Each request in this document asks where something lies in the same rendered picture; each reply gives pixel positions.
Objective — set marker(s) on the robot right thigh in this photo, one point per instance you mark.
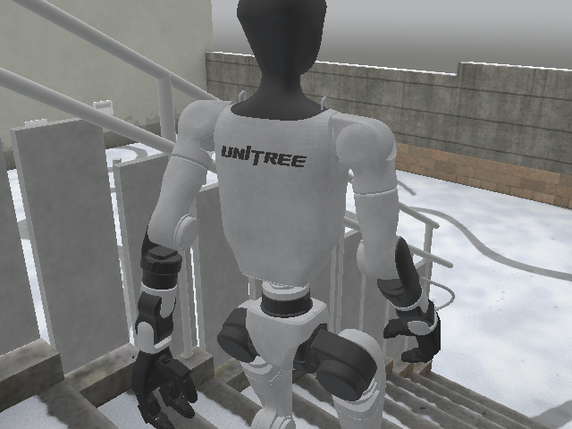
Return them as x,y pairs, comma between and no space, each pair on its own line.
351,367

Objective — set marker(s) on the robot thigh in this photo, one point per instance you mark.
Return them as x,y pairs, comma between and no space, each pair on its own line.
272,385
351,367

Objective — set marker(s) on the robot left upper arm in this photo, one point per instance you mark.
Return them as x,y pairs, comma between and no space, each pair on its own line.
172,225

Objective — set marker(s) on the left robot forearm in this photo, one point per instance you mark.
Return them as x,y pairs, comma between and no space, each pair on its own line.
157,300

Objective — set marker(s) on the right robot forearm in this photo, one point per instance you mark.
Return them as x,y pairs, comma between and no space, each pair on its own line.
406,294

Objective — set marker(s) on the left robot hand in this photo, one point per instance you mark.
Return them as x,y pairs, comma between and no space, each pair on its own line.
161,370

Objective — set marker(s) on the right robot hand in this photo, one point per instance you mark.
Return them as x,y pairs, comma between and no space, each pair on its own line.
428,345

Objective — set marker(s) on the robot right upper arm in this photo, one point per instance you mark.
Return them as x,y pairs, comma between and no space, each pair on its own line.
368,147

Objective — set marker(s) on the robot left thigh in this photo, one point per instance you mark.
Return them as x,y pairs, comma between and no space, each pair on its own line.
272,385

